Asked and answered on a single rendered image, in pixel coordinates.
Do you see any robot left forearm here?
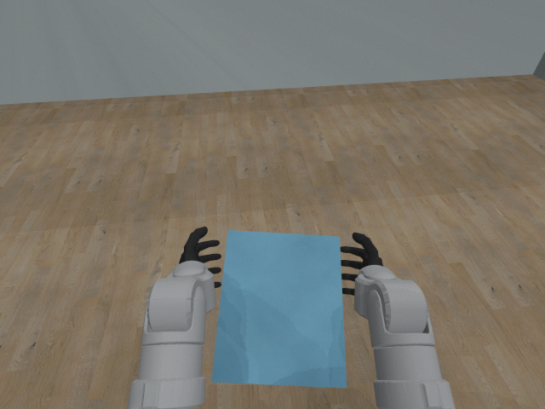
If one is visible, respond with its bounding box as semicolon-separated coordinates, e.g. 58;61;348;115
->
127;261;215;409

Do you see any right robot hand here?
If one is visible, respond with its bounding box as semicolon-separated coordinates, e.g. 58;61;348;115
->
341;233;383;296

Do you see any robot right forearm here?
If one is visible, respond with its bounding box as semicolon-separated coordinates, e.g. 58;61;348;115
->
354;265;456;409

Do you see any left robot hand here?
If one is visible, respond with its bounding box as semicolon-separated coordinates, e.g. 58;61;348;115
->
179;227;221;288

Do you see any carton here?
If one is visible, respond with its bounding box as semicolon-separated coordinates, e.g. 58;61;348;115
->
211;230;347;389

